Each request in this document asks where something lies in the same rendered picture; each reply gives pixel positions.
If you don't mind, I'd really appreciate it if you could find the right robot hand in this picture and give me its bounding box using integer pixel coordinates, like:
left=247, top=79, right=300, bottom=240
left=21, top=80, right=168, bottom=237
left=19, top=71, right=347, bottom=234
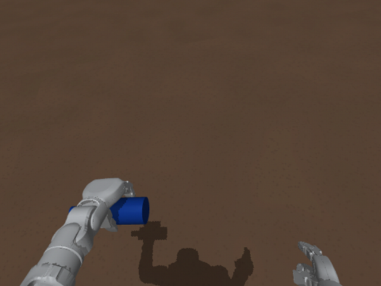
left=293, top=241, right=339, bottom=286

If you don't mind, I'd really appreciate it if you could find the left robot hand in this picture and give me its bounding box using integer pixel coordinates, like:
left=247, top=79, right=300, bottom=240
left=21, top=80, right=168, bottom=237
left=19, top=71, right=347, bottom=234
left=82, top=178, right=136, bottom=232

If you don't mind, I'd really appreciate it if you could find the left robot arm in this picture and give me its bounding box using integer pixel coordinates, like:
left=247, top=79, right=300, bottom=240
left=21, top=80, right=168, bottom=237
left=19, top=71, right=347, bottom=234
left=20, top=197, right=108, bottom=286

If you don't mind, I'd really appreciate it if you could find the bottle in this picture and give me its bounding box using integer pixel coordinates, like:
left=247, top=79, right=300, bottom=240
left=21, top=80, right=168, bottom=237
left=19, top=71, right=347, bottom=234
left=68, top=197, right=149, bottom=225

